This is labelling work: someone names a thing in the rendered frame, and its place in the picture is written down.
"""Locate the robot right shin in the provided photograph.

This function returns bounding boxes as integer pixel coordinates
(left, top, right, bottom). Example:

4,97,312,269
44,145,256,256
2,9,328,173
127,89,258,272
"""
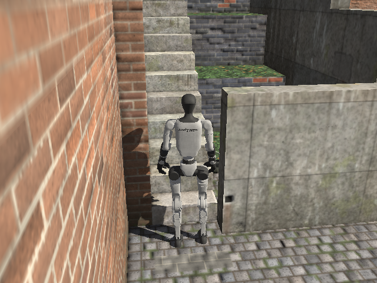
199,199,207,236

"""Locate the robot right upper arm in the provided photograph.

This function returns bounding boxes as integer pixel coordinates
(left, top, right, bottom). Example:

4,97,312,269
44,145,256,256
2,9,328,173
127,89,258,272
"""
201,119,214,152

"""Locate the robot torso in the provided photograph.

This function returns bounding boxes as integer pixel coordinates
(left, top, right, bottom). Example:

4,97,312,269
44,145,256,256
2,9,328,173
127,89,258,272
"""
175,117,202,177

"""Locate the robot left forearm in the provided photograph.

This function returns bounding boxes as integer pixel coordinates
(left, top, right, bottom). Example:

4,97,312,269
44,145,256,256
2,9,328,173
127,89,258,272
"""
158,142,168,164

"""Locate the right robot hand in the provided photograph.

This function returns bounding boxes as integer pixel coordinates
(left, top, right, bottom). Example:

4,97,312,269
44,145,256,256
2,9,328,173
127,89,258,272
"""
204,162,216,173

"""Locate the robot left upper arm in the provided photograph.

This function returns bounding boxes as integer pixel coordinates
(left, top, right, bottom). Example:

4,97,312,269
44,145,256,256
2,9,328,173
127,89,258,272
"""
162,119,176,151

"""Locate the left robot hand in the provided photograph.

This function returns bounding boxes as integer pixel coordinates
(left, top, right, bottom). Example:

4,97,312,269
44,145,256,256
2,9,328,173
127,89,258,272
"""
157,162,170,174

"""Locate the robot right forearm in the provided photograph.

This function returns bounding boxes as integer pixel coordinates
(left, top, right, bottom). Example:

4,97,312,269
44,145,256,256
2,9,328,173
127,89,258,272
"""
207,143,216,164

